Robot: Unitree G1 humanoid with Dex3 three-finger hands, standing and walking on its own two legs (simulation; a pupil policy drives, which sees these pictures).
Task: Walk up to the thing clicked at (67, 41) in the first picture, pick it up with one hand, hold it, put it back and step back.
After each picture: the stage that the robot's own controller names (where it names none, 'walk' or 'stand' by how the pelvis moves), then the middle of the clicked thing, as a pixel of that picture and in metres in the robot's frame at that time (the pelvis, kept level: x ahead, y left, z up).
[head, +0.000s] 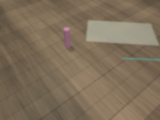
stand; (67, 37) +1.40 +0.22 -0.65
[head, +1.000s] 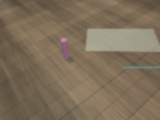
walk; (65, 48) +1.30 +0.32 -0.65
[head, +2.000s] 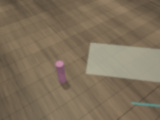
walk; (61, 72) +0.87 +0.27 -0.64
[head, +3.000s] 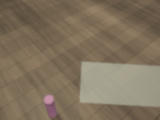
walk; (50, 107) +0.55 +0.24 -0.64
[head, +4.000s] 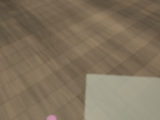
stand; out of the picture +0.42 +0.23 -0.65
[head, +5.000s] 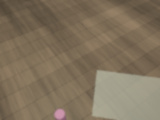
stand; out of the picture +0.43 +0.18 -0.65
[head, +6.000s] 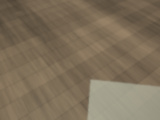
stand; out of the picture +0.38 +0.19 -0.66
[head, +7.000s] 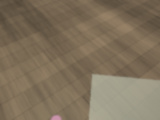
stand; out of the picture +0.41 +0.19 -0.66
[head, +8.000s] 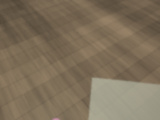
stand; out of the picture +0.41 +0.19 -0.66
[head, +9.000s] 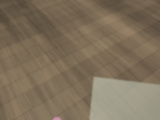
stand; out of the picture +0.41 +0.18 -0.66
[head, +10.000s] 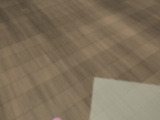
stand; out of the picture +0.41 +0.18 -0.66
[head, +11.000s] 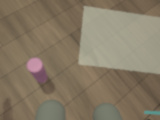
go down; (38, 71) +0.45 +0.22 -0.40
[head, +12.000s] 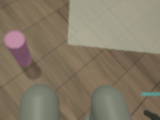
go down; (20, 51) +0.48 +0.25 -0.27
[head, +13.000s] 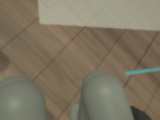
close in; out of the picture +0.46 +0.29 -0.18
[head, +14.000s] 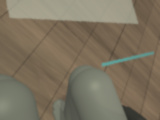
close; out of the picture +0.45 +0.31 -0.16
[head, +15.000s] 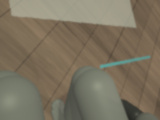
lift; out of the picture +0.41 +0.29 -0.16
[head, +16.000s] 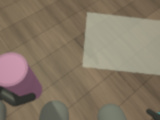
lift; (24, 82) +0.32 +0.19 +0.00
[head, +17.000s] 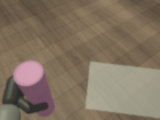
hold; (38, 93) +0.30 +0.16 +0.02
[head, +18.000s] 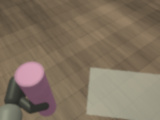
hold; (40, 93) +0.31 +0.15 +0.03
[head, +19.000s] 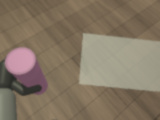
crouch; (31, 76) +0.37 +0.17 -0.02
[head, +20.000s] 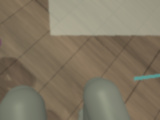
lower; out of the picture +0.48 +0.27 -0.05
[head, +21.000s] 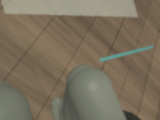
lower; out of the picture +0.45 +0.29 -0.16
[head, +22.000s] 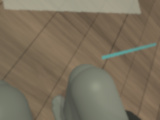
lower; out of the picture +0.44 +0.30 -0.17
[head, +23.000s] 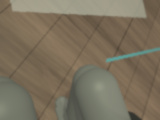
lower; out of the picture +0.42 +0.30 -0.17
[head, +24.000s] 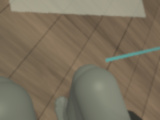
lower; out of the picture +0.42 +0.29 -0.17
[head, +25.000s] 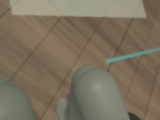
open; out of the picture +0.44 +0.27 -0.17
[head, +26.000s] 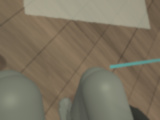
stand; out of the picture +0.43 +0.27 -0.18
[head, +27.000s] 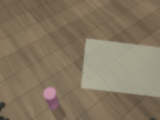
stand; (51, 99) +0.42 +0.17 -0.50
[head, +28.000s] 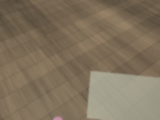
stand; out of the picture +0.40 +0.16 -0.60
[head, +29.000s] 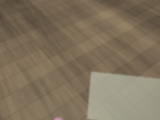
stand; out of the picture +0.39 +0.16 -0.60
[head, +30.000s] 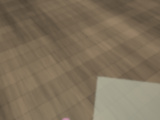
stand; out of the picture +0.42 +0.15 -0.65
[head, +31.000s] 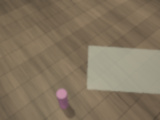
walk; (62, 99) +0.47 +0.13 -0.63
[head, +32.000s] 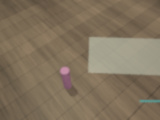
walk; (66, 78) +0.71 +0.18 -0.63
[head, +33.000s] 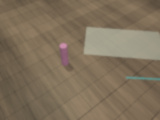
stand; (64, 54) +1.03 +0.21 -0.63
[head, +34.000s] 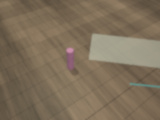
stand; (70, 59) +1.06 +0.16 -0.65
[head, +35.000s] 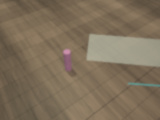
stand; (67, 60) +1.06 +0.18 -0.66
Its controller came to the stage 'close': yes
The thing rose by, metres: 0.68
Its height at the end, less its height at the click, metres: +0.00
